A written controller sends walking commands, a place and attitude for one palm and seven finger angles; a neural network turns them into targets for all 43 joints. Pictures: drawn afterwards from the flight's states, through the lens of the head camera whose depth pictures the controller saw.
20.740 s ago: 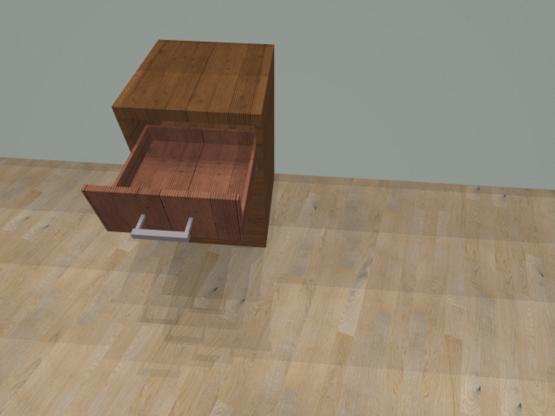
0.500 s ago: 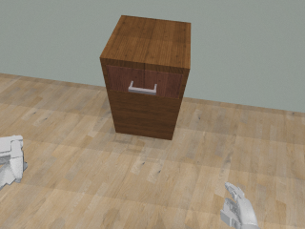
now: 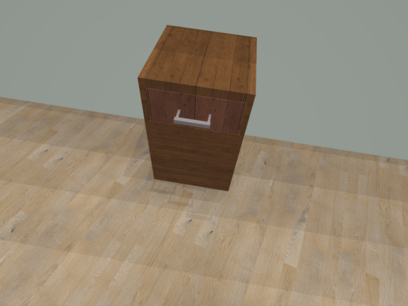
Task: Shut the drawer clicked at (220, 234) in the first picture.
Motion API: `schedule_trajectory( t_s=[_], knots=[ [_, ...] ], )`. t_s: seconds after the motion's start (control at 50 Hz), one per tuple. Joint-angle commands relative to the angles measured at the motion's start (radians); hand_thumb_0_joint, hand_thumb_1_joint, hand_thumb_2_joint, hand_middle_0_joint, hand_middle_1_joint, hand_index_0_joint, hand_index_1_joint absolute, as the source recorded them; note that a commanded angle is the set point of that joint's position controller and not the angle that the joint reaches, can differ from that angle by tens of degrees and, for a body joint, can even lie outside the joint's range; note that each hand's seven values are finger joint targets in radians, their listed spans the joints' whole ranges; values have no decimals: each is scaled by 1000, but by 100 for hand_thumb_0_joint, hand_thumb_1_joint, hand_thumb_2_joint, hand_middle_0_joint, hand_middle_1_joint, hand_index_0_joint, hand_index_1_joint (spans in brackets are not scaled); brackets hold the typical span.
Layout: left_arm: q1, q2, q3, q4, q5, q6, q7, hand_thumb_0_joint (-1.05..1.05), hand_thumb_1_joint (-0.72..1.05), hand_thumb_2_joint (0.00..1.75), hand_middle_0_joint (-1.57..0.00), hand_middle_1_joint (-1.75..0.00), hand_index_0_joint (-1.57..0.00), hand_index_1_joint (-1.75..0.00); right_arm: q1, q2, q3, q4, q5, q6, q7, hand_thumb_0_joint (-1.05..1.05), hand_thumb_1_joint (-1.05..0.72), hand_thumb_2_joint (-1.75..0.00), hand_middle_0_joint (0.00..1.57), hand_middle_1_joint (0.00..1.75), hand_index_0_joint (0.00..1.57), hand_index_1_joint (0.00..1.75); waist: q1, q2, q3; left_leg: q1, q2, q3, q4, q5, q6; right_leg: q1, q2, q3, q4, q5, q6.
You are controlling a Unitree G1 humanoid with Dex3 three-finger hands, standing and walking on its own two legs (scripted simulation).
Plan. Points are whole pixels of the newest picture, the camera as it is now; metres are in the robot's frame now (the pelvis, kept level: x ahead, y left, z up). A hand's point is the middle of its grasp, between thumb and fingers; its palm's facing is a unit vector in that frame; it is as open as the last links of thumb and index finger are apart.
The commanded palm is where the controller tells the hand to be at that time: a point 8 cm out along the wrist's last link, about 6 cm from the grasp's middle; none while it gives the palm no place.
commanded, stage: let the arm hang, fingers relaxed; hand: left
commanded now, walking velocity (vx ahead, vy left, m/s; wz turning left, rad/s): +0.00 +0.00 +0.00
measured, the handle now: (193, 118) +0.79 +0.06 -0.20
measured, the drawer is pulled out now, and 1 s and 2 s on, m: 0.00 0.00 0.00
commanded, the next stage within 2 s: look to check the result in 0.80 s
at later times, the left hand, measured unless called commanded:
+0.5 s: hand out of the picture -0.03 +0.17 -0.16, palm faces +0.02 -0.99 -0.17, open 7.0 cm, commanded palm none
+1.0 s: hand out of the picture -0.02 +0.15 -0.17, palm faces +0.03 -0.99 -0.14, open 7.4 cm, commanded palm none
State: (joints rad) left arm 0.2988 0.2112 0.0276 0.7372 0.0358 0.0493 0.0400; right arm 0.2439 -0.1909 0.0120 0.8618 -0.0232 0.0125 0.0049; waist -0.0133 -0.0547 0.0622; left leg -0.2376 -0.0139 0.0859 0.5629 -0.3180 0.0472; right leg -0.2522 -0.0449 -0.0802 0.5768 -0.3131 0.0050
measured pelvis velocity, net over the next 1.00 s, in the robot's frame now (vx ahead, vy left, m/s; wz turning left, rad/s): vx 0.01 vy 0.00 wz -0.02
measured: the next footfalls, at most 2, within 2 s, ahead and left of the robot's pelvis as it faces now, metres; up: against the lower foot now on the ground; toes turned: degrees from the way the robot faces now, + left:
none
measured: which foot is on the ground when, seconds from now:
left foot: down 0.00-1.00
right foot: down 0.00-1.00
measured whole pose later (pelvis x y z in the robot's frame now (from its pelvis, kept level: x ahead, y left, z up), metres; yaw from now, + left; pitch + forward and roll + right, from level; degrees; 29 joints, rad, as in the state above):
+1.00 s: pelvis +0.01 +0.00 +0.01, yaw -1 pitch -1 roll +0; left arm 0.33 0.09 0.00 1.14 0.01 0.00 0.04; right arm 0.37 -0.09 -0.01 1.15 -0.01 -0.01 -0.04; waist -0.01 0.00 0.05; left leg -0.14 -0.01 0.11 0.42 -0.26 0.05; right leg -0.16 -0.03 -0.06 0.43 -0.24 0.01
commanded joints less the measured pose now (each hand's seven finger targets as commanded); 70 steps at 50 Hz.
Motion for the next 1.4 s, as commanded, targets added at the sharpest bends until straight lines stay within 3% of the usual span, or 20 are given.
schedule_trajectory(
  t_s=[0.0,0.02,0.06,0.1,0.22,0.28,0.48,0.66,0.84,1.1,1.38],
  knots=[
    [43,105,15,47,-21,-42,-15,0,90,90,-76,-91,-76,-91,-18,-103,-31,-8,2,-24,-19,0,-90,-90,20,30,20,30,31,276,-41,-28,117,-151,-208,170,14,88,-41,92,-158,101,-33],
    [43,108,10,80,-21,-42,-17,0,90,90,-72,-86,-72,-86,-9,-100,-30,8,4,-22,-20,0,-90,-90,20,30,20,30,30,276,-36,-35,114,-154,-224,108,14,91,-41,95,-174,94,-38],
    [31,101,6,128,-20,-45,-19,0,90,90,-64,-78,-64,-78,33,-98,-33,39,6,-19,-24,0,-90,-90,20,30,20,30,23,184,-36,-25,124,-163,-232,74,15,96,-42,85,-198,97,-38],
    [32,91,0,174,-23,-47,-19,0,90,90,-56,-69,-56,-69,66,-95,-33,73,7,-20,-27,0,-90,-90,20,30,20,30,19,153,-31,-12,128,-169,-253,54,14,90,-42,85,-208,95,-40],
    [59,55,-12,276,-24,-53,-13,0,90,90,-32,-43,-32,-43,132,-73,-32,150,12,-25,-36,0,-90,-90,20,30,20,30,14,43,-9,42,130,-160,-256,117,19,60,-54,90,-227,119,-40],
    [71,42,-15,309,-25,-55,-9,0,90,90,-20,-30,-20,-30,155,-55,-29,182,12,-27,-38,0,-90,-90,20,30,20,30,11,53,13,49,127,-148,-263,120,16,44,-54,92,-230,115,-39],
    [110,-4,-17,371,-23,-58,0,0,90,90,-20,-30,-20,-30,186,-1,-28,245,14,-32,-44,0,-90,-90,20,30,20,30,13,46,58,44,119,-133,-268,117,15,25,-54,99,-232,121,-36],
    [118,-29,-14,387,-24,-62,5,0,90,90,-20,-30,-20,-30,206,27,-29,267,13,-36,-49,0,-90,-90,20,30,20,30,12,76,70,45,119,-121,-261,153,12,25,-51,98,-228,141,-35],
    [132,-44,-13,394,-26,-66,7,0,90,90,-20,-30,-20,-30,222,30,-30,276,14,-37,-53,0,-90,-90,20,30,20,30,12,51,43,72,118,-117,-240,197,12,35,-48,102,-226,158,-38],
    [134,-51,-13,400,-27,-67,8,0,90,90,-20,-30,-20,-30,229,40,-27,290,14,-38,-56,0,-90,-90,20,30,20,30,9,73,53,82,119,-104,-238,230,8,39,-50,103,-226,182,-39],
    [132,-54,-11,404,-27,-67,9,0,90,90,-20,-30,-20,-30,224,40,-27,294,14,-40,-59,0,-90,-90,20,30,20,30,8,53,46,105,122,-99,-228,292,8,53,-49,100,-217,227,-38]
  ],
)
